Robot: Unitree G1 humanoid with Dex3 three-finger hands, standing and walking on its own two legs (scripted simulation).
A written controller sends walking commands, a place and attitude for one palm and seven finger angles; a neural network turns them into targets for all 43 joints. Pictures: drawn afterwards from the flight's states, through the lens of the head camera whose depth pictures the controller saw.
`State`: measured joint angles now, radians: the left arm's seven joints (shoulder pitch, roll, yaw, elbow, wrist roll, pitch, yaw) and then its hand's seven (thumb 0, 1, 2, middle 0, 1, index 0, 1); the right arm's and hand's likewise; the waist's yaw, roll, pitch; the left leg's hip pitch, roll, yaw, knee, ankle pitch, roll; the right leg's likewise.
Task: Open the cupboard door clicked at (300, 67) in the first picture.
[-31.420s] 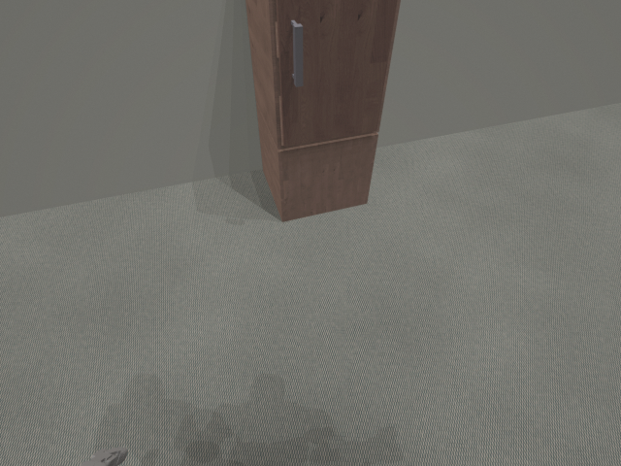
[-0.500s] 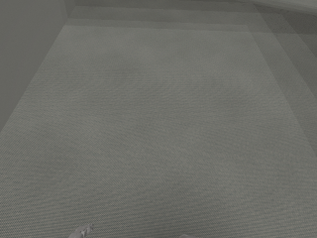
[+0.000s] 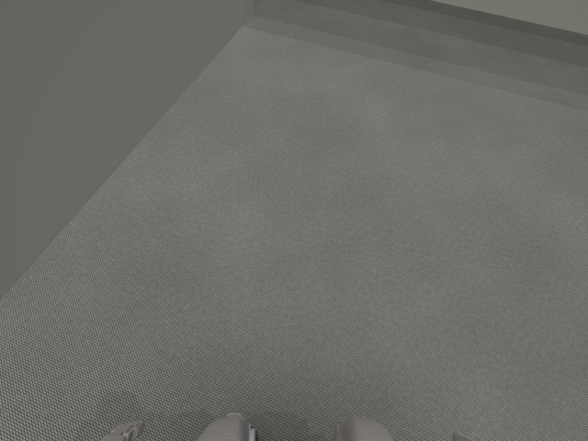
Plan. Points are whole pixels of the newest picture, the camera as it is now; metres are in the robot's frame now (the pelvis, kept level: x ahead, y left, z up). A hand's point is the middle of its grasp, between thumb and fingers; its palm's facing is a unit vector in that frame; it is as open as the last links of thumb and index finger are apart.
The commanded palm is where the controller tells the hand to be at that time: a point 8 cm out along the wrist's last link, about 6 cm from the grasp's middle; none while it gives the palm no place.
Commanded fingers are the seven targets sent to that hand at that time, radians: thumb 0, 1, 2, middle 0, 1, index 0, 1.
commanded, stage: turn to face it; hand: left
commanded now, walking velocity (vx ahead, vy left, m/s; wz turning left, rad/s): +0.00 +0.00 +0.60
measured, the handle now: out of the picture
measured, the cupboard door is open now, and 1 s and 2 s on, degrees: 44 44 44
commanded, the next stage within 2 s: none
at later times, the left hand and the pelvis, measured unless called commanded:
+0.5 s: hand out of the picture +0.04 +0.12 -0.13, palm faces +0.31 -0.91 -0.28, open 7.4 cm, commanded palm none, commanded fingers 0.00 0.90 0.90 -0.20 -0.30 -0.20 -0.30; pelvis +0.03 -0.09 +0.02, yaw +19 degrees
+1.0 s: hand out of the picture +0.00 +0.15 -0.14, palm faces +0.59 -0.75 -0.28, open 7.4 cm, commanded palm none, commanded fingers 0.00 0.90 0.90 -0.20 -0.30 -0.20 -0.30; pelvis +0.04 -0.08 +0.02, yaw +36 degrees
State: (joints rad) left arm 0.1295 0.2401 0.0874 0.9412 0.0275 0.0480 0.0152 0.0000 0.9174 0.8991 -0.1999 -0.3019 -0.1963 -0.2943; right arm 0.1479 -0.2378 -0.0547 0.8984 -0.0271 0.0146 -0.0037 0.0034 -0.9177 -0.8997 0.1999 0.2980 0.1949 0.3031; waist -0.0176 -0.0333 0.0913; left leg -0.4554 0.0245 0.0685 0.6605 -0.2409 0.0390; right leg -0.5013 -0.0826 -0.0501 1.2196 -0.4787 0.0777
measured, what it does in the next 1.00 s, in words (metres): steps on the spot, turning left: right foot, then left foot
